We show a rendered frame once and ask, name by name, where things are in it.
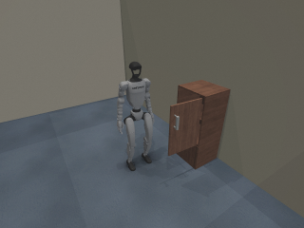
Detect robot torso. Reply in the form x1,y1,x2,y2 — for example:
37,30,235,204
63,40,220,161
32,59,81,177
125,77,146,122

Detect left robot upper arm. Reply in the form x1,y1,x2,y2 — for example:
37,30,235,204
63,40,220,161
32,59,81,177
143,78,151,99

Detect robot right forearm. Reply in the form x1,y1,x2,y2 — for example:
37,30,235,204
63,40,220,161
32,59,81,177
117,98,124,121

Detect cupboard door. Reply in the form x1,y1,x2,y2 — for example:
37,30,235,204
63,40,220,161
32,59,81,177
167,98,202,156

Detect robot left hand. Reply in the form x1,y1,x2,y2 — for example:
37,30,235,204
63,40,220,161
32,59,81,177
149,112,155,125

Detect handle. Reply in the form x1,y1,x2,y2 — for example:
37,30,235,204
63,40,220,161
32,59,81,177
173,115,180,130

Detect robot left forearm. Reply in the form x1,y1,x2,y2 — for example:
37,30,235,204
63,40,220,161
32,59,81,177
144,97,152,113

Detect right robot shin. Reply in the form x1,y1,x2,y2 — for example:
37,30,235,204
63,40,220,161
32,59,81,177
126,142,135,162

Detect robot right hand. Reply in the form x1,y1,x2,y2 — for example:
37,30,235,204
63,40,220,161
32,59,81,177
117,121,124,134

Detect right robot upper arm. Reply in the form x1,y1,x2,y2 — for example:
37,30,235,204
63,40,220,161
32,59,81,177
118,81,128,105

